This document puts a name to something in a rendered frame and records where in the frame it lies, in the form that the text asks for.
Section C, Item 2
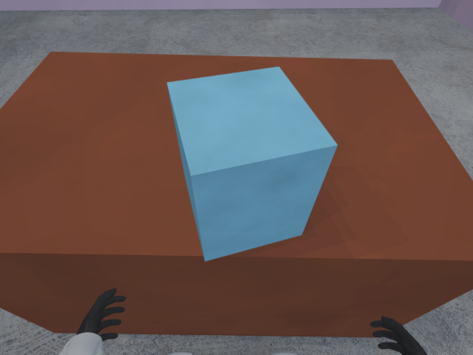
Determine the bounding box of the robot right hand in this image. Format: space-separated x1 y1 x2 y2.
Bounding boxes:
370 316 427 355

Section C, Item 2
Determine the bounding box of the pedestal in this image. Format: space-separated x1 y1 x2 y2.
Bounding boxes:
0 52 473 337

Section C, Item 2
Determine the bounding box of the left robot forearm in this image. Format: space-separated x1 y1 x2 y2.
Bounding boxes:
59 332 103 355

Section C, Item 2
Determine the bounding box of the carton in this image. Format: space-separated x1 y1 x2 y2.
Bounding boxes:
167 67 338 261

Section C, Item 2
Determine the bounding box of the robot left hand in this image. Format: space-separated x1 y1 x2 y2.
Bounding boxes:
76 288 126 342

